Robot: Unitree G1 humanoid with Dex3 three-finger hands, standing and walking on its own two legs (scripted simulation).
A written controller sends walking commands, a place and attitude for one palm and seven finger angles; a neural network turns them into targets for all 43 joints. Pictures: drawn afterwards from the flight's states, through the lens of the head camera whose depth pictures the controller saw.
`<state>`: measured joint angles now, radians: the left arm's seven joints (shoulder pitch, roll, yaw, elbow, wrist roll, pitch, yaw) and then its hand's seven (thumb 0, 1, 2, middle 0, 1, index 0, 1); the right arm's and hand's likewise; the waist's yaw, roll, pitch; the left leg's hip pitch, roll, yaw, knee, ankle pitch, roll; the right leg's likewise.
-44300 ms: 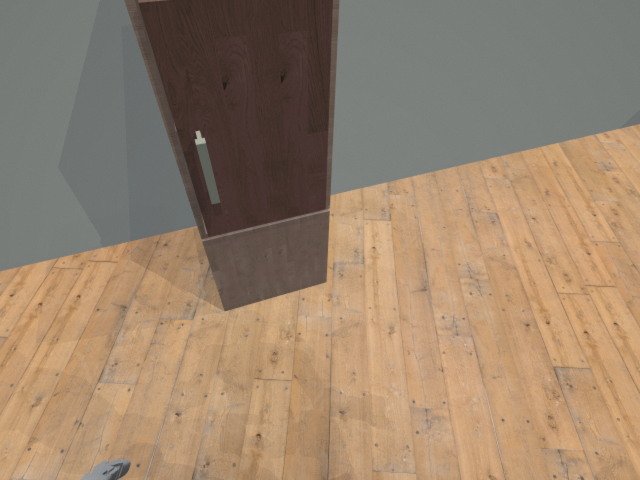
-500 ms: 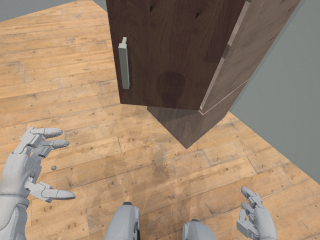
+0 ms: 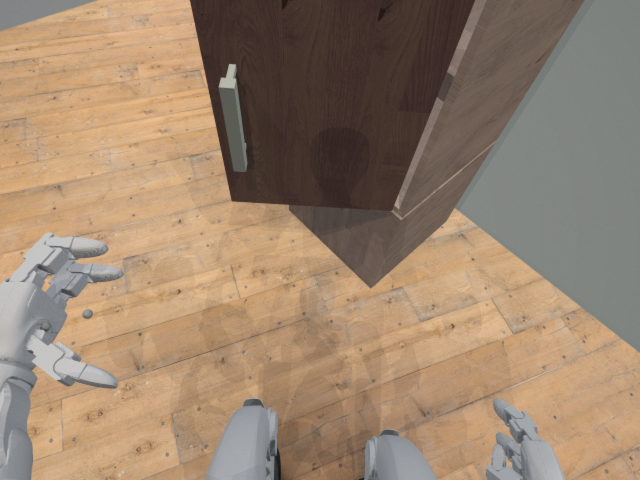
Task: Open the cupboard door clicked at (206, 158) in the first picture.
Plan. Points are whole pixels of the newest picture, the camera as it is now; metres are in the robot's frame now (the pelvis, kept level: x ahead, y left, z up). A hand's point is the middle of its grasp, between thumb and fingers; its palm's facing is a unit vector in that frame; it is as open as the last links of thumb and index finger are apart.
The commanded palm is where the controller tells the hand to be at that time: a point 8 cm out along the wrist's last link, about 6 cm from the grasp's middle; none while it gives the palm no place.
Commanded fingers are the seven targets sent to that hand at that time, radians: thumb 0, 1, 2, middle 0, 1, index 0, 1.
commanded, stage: raise the hand with hooked fingers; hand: left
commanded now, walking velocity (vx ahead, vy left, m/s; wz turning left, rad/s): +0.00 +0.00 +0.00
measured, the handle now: (236, 121) +0.62 +0.18 +0.02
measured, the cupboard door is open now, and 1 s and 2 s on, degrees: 46 46 46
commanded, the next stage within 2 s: move the hooked fingers beside the handle in 0.34 s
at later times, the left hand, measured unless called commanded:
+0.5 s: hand (119, 312) +0.29 +0.25 +0.04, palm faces +0.04 -1.00 -0.06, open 14.0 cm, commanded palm +0.27 +0.30 +0.04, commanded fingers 0.00 -0.50 0.30 -0.30 -1.20 -0.30 -1.20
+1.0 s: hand (144, 242) +0.38 +0.25 +0.03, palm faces +0.03 -1.00 -0.03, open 14.0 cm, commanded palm +0.36 +0.29 +0.03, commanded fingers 0.00 -0.50 0.30 -0.30 -1.20 -0.30 -1.20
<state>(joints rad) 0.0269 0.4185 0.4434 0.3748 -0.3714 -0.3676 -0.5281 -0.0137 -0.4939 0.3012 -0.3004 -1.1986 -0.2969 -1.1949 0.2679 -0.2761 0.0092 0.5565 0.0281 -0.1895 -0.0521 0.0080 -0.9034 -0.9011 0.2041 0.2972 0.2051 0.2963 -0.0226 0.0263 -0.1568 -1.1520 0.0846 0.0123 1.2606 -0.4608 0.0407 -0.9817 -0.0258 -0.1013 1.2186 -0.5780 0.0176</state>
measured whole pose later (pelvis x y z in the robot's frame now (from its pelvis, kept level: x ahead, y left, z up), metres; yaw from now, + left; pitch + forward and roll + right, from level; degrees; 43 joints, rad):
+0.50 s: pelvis +0.01 -0.03 -0.01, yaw +0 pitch +20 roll -3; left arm 0.02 0.39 0.43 0.40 -0.37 -0.40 -0.51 -0.01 -0.49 0.30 -0.30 -1.20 -0.30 -1.20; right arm 0.24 -0.27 0.01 0.55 0.03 -0.18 -0.06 0.01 -0.90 -0.90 0.20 0.30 0.20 0.30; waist -0.01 0.03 -0.17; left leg -1.16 0.10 -0.01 1.29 -0.48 0.00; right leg -1.00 -0.01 -0.11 1.27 -0.62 -0.02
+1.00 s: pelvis +0.00 -0.02 -0.01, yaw -1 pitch +23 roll -4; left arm -0.35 0.45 0.47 0.70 -0.28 -0.40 -0.47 -0.01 -0.49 0.30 -0.30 -1.20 -0.30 -1.20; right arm 0.28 -0.28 0.01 0.61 0.02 -0.12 -0.05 0.01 -0.91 -0.90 0.20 0.30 0.20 0.30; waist -0.06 0.03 -0.16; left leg -1.23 0.11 0.01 1.31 -0.49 0.02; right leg -1.08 0.00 -0.09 1.29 -0.61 -0.01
